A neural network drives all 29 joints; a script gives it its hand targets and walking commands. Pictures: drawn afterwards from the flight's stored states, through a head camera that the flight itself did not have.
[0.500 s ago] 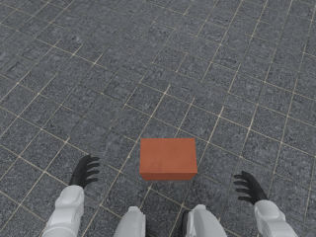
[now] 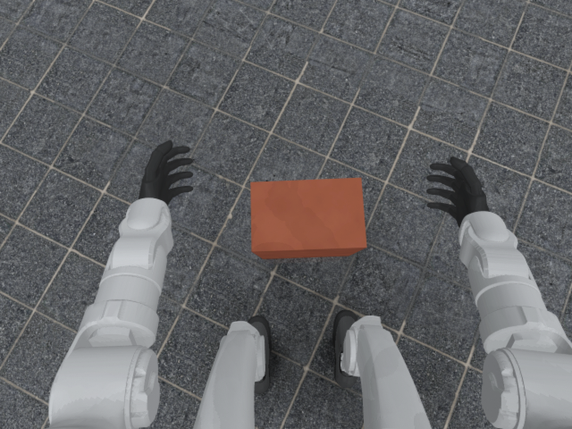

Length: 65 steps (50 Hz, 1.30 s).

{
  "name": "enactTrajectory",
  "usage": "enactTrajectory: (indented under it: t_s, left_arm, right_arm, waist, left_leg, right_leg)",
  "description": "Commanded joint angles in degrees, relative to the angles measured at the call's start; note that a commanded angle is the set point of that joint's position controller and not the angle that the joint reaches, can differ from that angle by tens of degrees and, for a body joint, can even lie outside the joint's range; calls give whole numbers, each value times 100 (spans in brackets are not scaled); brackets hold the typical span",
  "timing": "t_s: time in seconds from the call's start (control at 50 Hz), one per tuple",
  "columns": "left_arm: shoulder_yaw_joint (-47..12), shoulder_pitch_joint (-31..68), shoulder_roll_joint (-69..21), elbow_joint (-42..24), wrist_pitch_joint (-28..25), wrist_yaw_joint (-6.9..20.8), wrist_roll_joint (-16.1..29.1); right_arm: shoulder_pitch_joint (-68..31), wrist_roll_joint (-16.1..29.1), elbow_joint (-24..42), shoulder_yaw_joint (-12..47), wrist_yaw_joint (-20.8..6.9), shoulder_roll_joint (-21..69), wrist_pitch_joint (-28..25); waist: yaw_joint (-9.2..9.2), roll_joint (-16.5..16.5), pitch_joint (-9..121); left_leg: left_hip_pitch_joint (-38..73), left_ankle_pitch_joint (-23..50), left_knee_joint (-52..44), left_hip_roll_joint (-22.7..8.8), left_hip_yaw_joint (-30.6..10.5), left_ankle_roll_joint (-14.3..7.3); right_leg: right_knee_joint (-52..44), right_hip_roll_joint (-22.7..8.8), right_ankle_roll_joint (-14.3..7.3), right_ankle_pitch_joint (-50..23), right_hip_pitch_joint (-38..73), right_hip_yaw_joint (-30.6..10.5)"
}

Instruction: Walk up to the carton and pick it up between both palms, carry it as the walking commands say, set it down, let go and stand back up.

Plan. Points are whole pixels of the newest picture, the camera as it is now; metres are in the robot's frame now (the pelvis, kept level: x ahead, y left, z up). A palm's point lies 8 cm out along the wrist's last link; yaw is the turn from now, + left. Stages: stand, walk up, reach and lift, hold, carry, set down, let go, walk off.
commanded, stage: reach and lift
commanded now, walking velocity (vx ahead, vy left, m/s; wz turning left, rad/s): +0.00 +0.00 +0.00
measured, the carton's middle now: (305, 223) +0.45 -0.02 -0.54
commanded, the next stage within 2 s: none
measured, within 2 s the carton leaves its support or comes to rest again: neither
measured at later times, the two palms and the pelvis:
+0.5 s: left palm (170, 184) +0.46 +0.20 -0.16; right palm (452, 184) +0.44 -0.24 -0.16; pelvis +0.00 +0.00 -0.04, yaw +0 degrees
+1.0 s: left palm (205, 203) +0.46 +0.19 -0.31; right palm (419, 202) +0.45 -0.25 -0.31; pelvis -0.05 -0.01 -0.17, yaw +1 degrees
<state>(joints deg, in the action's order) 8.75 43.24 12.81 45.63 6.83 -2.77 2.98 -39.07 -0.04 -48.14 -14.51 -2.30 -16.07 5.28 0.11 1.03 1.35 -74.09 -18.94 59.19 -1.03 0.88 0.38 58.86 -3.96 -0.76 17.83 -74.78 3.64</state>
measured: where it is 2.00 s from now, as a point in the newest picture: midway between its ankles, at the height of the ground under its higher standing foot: (302, 364)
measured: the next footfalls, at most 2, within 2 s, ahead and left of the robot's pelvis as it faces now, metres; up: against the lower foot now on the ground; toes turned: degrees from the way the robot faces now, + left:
none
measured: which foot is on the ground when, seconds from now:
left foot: down 0.00-1.00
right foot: down 0.00-1.00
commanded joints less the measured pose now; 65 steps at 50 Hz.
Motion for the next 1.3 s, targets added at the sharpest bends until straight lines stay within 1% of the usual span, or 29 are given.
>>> enactTrajectory:
  t_s: [0.0, 0.08, 0.12, 0.18, 0.2, 0.26, 0.36, 0.38, 0.44, 0.48, 0.5, 0.52, 0.58, 0.62, 0.64, 0.66, 0.7, 0.72, 0.74, 0.86, 0.96, 0.98, 1.0, 1.08, 1.1, 1.12, 1.14, 1.18, 1.28]
  left_arm:
    - [809, 941, 704, -331, -566, -76, 139]
    - [874, 1481, 1294, -857, -731, 18, 371]
    - [672, 1532, 1068, -1184, -771, 155, 303]
    - [761, 1496, 1001, -1038, -653, 251, 325]
    - [790, 1537, 1133, -980, -631, 228, 164]
    - [790, 1668, 751, -387, -595, 256, -69]
    - [882, 1687, 518, 613, -380, 249, -346]
    - [688, 2089, 548, -161, -501, 251, -90]
    - [1009, 2132, 787, -139, -524, 106, -283]
    - [872, 2293, 740, 197, -444, 34, -249]
    - [651, 2595, 697, -1017, -485, 7, -88]
    - [816, 2609, 744, -255, -485, -86, -154]
    - [914, 2417, 842, -625, -431, -150, -19]
    - [854, 2866, 1070, -1256, -431, -242, -103]
    - [920, 2777, 1218, -528, -417, -211, 34]
    - [842, 3218, 1090, -1529, -394, -240, 286]
    - [869, 2861, 1131, 186, -287, -182, 118]
    - [808, 3228, 1255, -230, -300, -137, 116]
    - [863, 2926, 1326, -13, -258, -134, 111]
    - [759, 3279, 1320, 1062, -228, 47, 75]
    - [865, 3758, 1626, 682, -352, -65, 241]
    - [743, 3848, 1525, 136, -390, -84, 326]
    - [710, 3335, 1445, 1579, -373, -57, 440]
    - [544, 4052, 1679, -211, -582, -209, 653]
    - [313, 3775, 1395, 1178, -530, -193, 763]
    - [479, 4053, 1686, -94, -623, -307, 739]
    - [328, 3815, 1588, 179, -599, -272, 909]
    - [383, 3927, 1720, -430, -724, -355, 783]
    - [-332, 4463, 1268, 293, -593, -398, 1253]
  right_arm:
    - [-1916, 140, 818, -698, -3, -1270, -673]
    - [-2395, 299, 1809, -278, 20, -541, -542]
    - [-2534, 573, 1816, -157, -1, -565, -509]
    - [-2073, 304, 1843, -314, -57, -700, -424]
    - [-2028, 355, 1326, -372, -33, -622, -356]
    - [-1708, 204, 171, -841, -57, -597, -427]
    - [-1763, -300, -1206, -1382, -171, -1117, -340]
    - [-2111, -237, -433, -1113, -240, -1078, -442]
    - [-2296, 47, -321, -1038, -244, -1166, -524]
    - [-2688, 72, -457, -1087, -317, -1356, -521]
    - [-3131, 396, 1259, -1111, -244, -1556, -622]
    - [-3256, 292, 233, -1012, -251, -1716, -613]
    - [-3112, 614, 879, -462, -145, -1315, -504]
    - [-3721, 807, 1429, -456, -99, -1503, -464]
    - [-3597, 607, 745, -541, -53, -1729, -452]
    - [-3788, 814, 1725, -321, -28, -1716, -441]
    - [-3435, 475, -334, -319, 47, -1635, -276]
    - [-3923, 835, 521, -28, 22, -1248, -252]
    - [-3835, 718, 459, -156, 46, -1321, -180]
    - [-3624, 420, -1412, -207, 182, -1282, 14]
    - [-4492, 596, -208, -140, 339, -1423, -128]
    - [-4601, 660, 588, -113, 360, -1603, -202]
    - [-3961, 818, -1242, 307, 311, -1083, -175]
    - [-5039, 1178, 1231, 427, 449, -1547, -411]
    - [-4335, 992, -540, 296, 460, -1653, -390]
    - [-4842, 1093, 660, 115, 515, -1913, -432]
    - [-4996, 1197, 683, 418, 485, -1862, -476]
    - [-4698, 1205, 1040, 305, 577, -1916, -560]
    - [-4521, 1342, -643, 377, 670, -1820, -438]
  waist:
    - [-100, -398, 5464]
    - [104, -1649, 6752]
    - [194, -752, 6835]
    - [-217, -1082, 6879]
    - [7, -559, 6512]
    - [-238, 207, 5240]
    - [-495, 553, 3903]
    - [-717, 64, 4595]
    - [-214, 245, 5631]
    - [-338, 271, 4816]
    - [-72, 848, 6791]
    - [-191, 449, 5501]
    - [10, -18, 6522]
    - [358, 333, 7464]
    - [71, 117, 6126]
    - [-5, -144, 7823]
    - [-103, -302, 5098]
    - [238, -62, 5973]
    - [-15, -604, 5663]
    - [-147, -157, 4217]
    - [-110, -675, 5187]
    - [-99, -294, 5878]
    - [41, -545, 4432]
    - [139, -538, 6919]
    - [-161, -274, 5217]
    - [5, -41, 6672]
    - [32, -504, 6664]
    - [45, -119, 7301]
    - [-437, 283, 6071]
  left_leg:
    - [973, 3135, 150, 472, -200, 105]
    - [-2087, 1459, -373, 543, 9, -319]
    - [-368, 2075, -150, 582, 99, -113]
    - [-867, 1861, -25, 580, 106, -102]
    - [-589, 1945, -7, 583, 139, -28]
    - [131, 2129, 234, 423, -92, 105]
    - [-602, 1140, 511, 298, -121, 364]
    - [-392, 1096, 726, 356, -164, 268]
    - [-59, 1871, 1272, 264, -163, 295]
    - [-360, 1036, 1221, 214, -232, 241]
    - [932, 2023, 1363, 312, -160, 285]
    - [-127, 1230, 1617, 267, -142, 258]
    - [-171, 1863, 1971, 359, -4, 149]
    - [86, 1858, 2274, 473, 136, 157]
    - [-922, 1121, 2328, 423, 142, 150]
    - [-128, 1680, 2405, 471, 122, 100]
    - [-2663, 35, 2696, 385, 265, 161]
    - [-1980, 134, 2684, 415, 311, 71]
    - [-1988, -59, 2557, 431, 253, 1]
    - [-3009, -945, 3383, 350, 362, 80]
    - [-2812, -377, 3896, 358, 208, -44]
    - [-2492, -91, 3852, 412, 309, 16]
    - [-3338, -767, 4137, 291, 314, 36]
    - [-2132, 580, 4467, 390, 207, -10]
    - [-2772, 93, 4651, 263, 253, 122]
    - [-1974, 772, 4690, 364, 160, 87]
    - [-2086, 762, 4796, 395, 281, 87]
    - [-1716, 1437, 4950, 413, 195, 120]
    - [-1711, 613, 5172, 250, 80, 201]
  right_leg:
    - [435, 698, 73, -3703, 2370, -606]
    - [849, 160, 158, -5249, 6056, -1304]
    - [596, 416, 132, -4391, 4957, -984]
    - [632, 350, 157, -4460, 4956, -977]
    - [639, 434, 152, -4200, 4333, -906]
    - [443, 559, 145, -2842, 1235, -591]
    - [793, 647, -1, -1423, -393, -284]
    - [869, 658, 49, -1457, 79, -178]
    - [1351, 675, 53, -2019, -224, -354]
    - [1503, 622, 69, -1141, -973, -240]
    - [1544, 669, -11, -2002, -118, -199]
    - [1830, 631, 22, -1193, -1078, -159]
    - [2021, 590, 98, -1998, -123, -338]
    - [2405, 653, 131, -1975, 62, -362]
    - [2407, 618, 124, -1310, -607, -399]
    - [2389, 669, 139, -1809, 241, -336]
    - [2715, 491, 161, -695, -693, -517]
    - [2717, 524, 175, -728, -366, -558]
    - [2573, 555, 256, -325, -492, -392]
    - [3148, 490, 178, 790, -1517, -676]
    - [3746, 476, 299, -2, -1108, -565]
    - [3599, 518, 176, -191, -840, -625]
    - [3829, 433, 274, 482, -1596, -604]
    - [4451, 457, 285, -1236, -386, -502]
    - [4538, 417, 230, -455, -1683, -450]
    - [4717, 406, 205, -1158, -958, -536]
    - [4764, 385, 279, -1193, -702, -460]
    - [4859, 440, 172, -1900, -707, -559]
    - [5080, 321, 98, -711, -1777, -441]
